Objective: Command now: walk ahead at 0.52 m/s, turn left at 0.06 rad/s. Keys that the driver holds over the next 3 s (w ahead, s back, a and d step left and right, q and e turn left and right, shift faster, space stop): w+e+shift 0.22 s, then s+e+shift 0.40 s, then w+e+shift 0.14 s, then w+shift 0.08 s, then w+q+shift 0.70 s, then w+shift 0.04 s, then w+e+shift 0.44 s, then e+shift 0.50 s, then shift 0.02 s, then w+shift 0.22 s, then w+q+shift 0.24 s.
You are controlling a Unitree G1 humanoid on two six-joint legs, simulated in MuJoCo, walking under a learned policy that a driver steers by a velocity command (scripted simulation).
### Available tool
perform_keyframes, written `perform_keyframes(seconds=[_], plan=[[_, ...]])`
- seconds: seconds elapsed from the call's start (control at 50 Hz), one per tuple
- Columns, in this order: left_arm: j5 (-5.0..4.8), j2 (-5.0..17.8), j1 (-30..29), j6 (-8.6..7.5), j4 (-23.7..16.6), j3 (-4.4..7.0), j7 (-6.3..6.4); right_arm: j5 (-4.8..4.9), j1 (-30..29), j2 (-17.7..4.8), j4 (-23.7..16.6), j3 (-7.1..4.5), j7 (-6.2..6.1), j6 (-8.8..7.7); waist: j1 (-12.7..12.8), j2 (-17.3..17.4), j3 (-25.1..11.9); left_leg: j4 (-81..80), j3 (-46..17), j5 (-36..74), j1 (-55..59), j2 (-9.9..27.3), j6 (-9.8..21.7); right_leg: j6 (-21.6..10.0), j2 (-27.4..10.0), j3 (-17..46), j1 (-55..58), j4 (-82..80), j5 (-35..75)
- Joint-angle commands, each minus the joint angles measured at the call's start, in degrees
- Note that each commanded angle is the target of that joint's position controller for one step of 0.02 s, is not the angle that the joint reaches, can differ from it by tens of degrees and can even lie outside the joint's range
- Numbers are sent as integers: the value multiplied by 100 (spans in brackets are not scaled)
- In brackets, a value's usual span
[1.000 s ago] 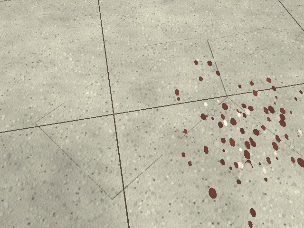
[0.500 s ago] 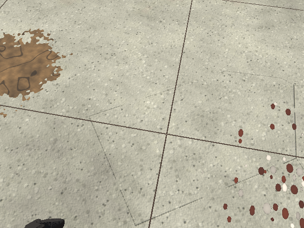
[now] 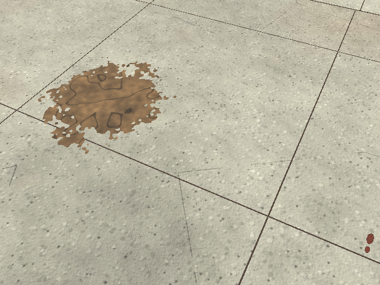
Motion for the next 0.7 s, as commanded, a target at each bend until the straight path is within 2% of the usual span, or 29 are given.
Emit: perform_keyframes(seconds=[0.02, 0.04, 0.06, 0.08, 0.1, 0.14, 0.18, 0.22, 0.26, 0.28, 0.3, 0.32, 0.34, 0.36, 0.38, 0.4, 0.42, 0.44, 0.46, 0.48, 0.5, 0.52, 0.54, 0.56, 0.62, 0.64, 0.66, 0.68, 0.7], plan=[[-45, 234, -1135, -452, -944, 34, -121, -88, 1455, -1338, 121, -416, 8, -276, -817, 1092, 477, -1417, -3292, -1982, 2422, 2359, 1238, -35, 51, -214, -4166, 1780, -1120], [-211, 472, -1519, -591, -1096, 80, -113, -173, 1465, -1323, 175, -463, -9, -422, -939, 901, 791, -1843, -3862, -2755, 1917, 2679, 1600, -69, -295, 330, -4627, 2576, -815], [-273, 605, -1368, -625, -1030, 131, -130, -197, 1134, -966, 154, -360, -26, -548, -720, 836, 1084, -1794, -3321, -2277, 1910, 2424, 1356, -118, -323, 672, -4923, 2974, -233], [470, 688, -1220, -411, -761, 201, -266, -485, 994, -954, 177, -300, 22, -470, -650, 591, 878, -1969, -2350, -1872, 1542, 1899, 879, -104, -119, 602, -4246, 2872, 98], [508, 741, -963, -284, -666, 275, -378, -451, 777, -872, 160, -272, 8, -465, -466, 804, 880, -2070, -1673, -1198, 1233, 1593, 644, -43, -45, 459, -3866, 3003, 349], [411, 710, -702, -128, -521, 288, -518, -355, 662, -689, 197, -198, 25, -524, -328, 863, 797, -2212, -755, -274, 725, 1290, 464, 16, -25, 254, -3310, 3266, 824], [331, 616, -862, -72, -564, 253, -567, -344, 811, -608, 315, -181, 61, -578, -350, 737, 875, -2281, -263, 211, 626, 1275, 437, 23, -67, 136, -3308, 3239, 1172], [349, 544, -1159, -61, -657, 203, -603, -354, 983, -615, 453, -186, 51, -617, -412, 607, 1024, -2345, 122, 576, 741, 1317, 405, -40, -137, -9, -3392, 2853, 1410], [420, 345, -1470, -97, -783, 89, -673, -321, 836, -576, 533, -164, -5, -612, -391, 429, 1315, -2163, 770, 2266, 594, 1181, 343, -119, -223, -575, -2903, 1830, 1538], [-188, 171, -1623, -321, -950, 18, -594, -79, 680, -778, 426, -216, -128, -552, -514, 557, 1288, -1707, 903, 3438, 814, 1331, 240, -169, -293, -470, -2815, 1283, 1788], [-155, 220, -1693, -434, -1048, -7, -621, -74, 660, -1019, 446, -248, -229, -475, -452, 590, 1068, -1291, 1057, 5008, 932, 1319, 124, -215, -72, -785, -2372, 817, 1752], [-35, 410, -1534, -484, -1038, 63, -649, -111, 762, -1217, 461, -289, -323, -400, -399, 662, 708, -753, 1105, 6327, 1017, 1305, 34, -209, 262, -1127, -1773, 658, 1769], [11, 605, -910, -482, -897, 163, -657, -123, 695, -1379, 415, -328, -400, -322, -109, 798, 267, 9, 1131, 7225, 1020, 1299, -52, -246, 554, -1264, -1034, 611, 1690], [9, 928, 58, -450, -693, 317, -637, -101, 552, -1511, 327, -367, -418, -290, 343, 864, -255, 1031, 1060, 7434, 733, 1280, -124, -401, 701, -1098, 120, 456, 1799], [4, 1305, 1054, -396, -465, 500, -516, -42, 399, -1377, 168, -317, -379, -354, 815, 620, -690, 2404, 1018, 6335, -33, 993, -331, -619, 722, -674, 1584, -124, 2429], [-41, 1510, 1136, -302, -389, 499, -303, -182, 797, -516, 123, -73, -210, -477, 423, -760, -838, 4236, 856, -188, -1653, 243, -671, -971, -148, 521, 3008, -155, 4231], [303, 2080, 849, -346, -819, 516, -247, -309, 1662, -207, -53, 96, -77, -575, -119, -1664, -2108, 6681, -124, -2298, -2964, -649, -893, -2476, -1916, 3570, 4311, 233, 7169], [371, 1894, 648, -290, -1034, 531, -259, -218, 1286, -977, -84, -18, -26, -618, 367, -608, -3228, 7135, -1129, -1613, -2977, -439, -825, -2719, -2117, 4006, 4376, -463, 5845], [245, 1686, 69, -247, -1165, 496, -235, -108, 502, -1162, -305, -55, -72, -573, 309, -182, -2369, 6607, -1023, -1020, -3082, -229, -655, -2356, -1671, 3484, 3402, -811, 4393], [73, 1349, -330, -202, -1196, 411, -187, -157, 258, -1037, -328, -51, -164, -462, 28, 427, -1399, 6083, -919, -647, -3154, -19, -647, -1923, -1236, 2952, 2239, -1038, 3420], [3, 1159, -536, -150, -1253, 339, -138, -177, 202, -982, -329, -51, -232, -325, -130, 429, -844, 5765, -911, -489, -2968, 34, -674, -1739, -1023, 2681, 1308, -1209, 3239], [38, 1135, -640, -95, -1267, 327, -109, -171, 231, -1002, -337, -76, -244, -214, -272, 244, -496, 5479, -895, -432, -2623, 45, -693, -1621, -828, 2401, 549, -1354, 3290], [89, 1148, -705, -58, -1252, 335, -94, -196, 278, -930, -331, -79, -253, -149, -334, 77, -320, 5235, -867, -413, -2417, 3, -729, -1551, -710, 2229, 63, -1371, 3617], [106, 1165, -703, -36, -1215, 340, -65, -237, 306, -793, -306, -60, -278, -123, -347, 16, -327, 5062, -807, -379, -2308, -71, -773, -1499, -636, 2068, -195, -1280, 4263], [99, 1322, -590, 65, -1094, 358, 94, -272, 86, -627, -355, -53, -390, -57, -272, -23, -758, 5006, -888, -188, -2549, -379, -905, -1367, -611, 2134, -9, -993, 5371], [26, 1298, -685, 104, -1113, 328, 144, -252, 108, -665, -382, -81, -372, -38, -369, -36, -1014, 4834, -944, 190, -2542, -345, -928, -1245, -434, 2175, 13, -1094, 3890], [-57, 1280, -907, 154, -1187, 306, 194, -220, 61, -680, -422, -116, -330, -10, -454, -184, -1026, 4503, -931, 598, -2564, -280, -917, -1087, -181, 2241, -74, -1320, 1613], [-92, 1290, -1062, 189, -1273, 282, 238, -204, -48, -658, -473, -122, -285, 0, -449, -459, -911, 4080, -859, 913, -2624, -236, -902, -979, -12, 2388, -181, -1559, -292], [-88, 1350, -1082, 186, -1326, 284, 253, -211, -168, -661, -542, -123, -243, -30, -408, -787, -811, 3659, -808, 1010, -2589, -232, -904, -951, 6, 2638, -215, -1733, -1181]])
Next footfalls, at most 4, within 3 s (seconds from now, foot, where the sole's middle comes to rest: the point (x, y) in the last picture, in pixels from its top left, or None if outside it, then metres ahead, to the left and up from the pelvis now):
0.40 right None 0.35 -0.14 -0.77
0.92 left None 0.43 0.04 -0.77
1.26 right None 0.41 -0.24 -0.77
1.68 left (243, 193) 0.91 -0.16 -0.77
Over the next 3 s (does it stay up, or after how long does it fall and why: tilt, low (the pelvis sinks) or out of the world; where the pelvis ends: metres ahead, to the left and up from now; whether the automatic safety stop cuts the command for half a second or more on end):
stays up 1.47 -0.50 0.01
